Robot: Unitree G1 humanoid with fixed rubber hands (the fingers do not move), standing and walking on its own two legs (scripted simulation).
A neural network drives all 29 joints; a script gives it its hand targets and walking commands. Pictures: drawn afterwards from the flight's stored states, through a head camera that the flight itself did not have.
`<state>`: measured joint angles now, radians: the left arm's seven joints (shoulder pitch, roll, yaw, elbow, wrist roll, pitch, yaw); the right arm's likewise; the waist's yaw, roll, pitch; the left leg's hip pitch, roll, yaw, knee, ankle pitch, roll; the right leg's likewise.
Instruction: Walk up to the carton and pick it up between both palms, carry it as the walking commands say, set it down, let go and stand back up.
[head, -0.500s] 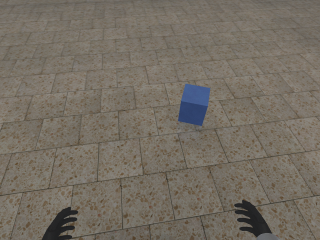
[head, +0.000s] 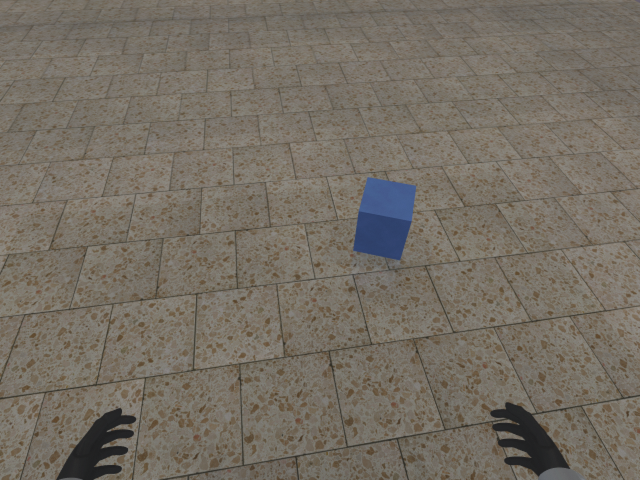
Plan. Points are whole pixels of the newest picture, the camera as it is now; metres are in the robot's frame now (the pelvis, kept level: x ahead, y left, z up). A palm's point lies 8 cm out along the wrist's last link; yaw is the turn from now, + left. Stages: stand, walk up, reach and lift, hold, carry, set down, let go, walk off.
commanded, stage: stand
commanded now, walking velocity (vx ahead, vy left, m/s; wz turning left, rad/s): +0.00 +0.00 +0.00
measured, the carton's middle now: (383, 219) +1.14 -0.31 -0.65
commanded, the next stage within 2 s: walk up in 1.88 s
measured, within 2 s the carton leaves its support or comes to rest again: neither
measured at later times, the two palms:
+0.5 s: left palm out of the picture +0.14 +0.30 -0.07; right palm (559, 478) +0.14 -0.30 -0.07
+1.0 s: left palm out of the picture +0.11 +0.30 -0.08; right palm out of the picture +0.11 -0.31 -0.08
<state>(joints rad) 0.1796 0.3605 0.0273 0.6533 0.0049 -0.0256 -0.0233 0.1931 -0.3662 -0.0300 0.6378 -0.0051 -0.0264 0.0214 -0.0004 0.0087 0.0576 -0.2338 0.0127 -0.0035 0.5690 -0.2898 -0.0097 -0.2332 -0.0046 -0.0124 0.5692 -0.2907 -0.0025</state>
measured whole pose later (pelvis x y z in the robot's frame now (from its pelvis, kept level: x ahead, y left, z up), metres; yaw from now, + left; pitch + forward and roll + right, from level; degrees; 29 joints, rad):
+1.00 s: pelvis +0.00 +0.00 +0.01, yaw +0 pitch -3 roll +0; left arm 0.15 0.39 0.00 0.89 -0.01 -0.02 -0.01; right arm 0.16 -0.40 0.00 0.87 0.00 -0.02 0.00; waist 0.00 0.01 0.06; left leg -0.15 0.01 0.00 0.40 -0.20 -0.01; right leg -0.15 0.00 -0.01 0.40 -0.20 0.00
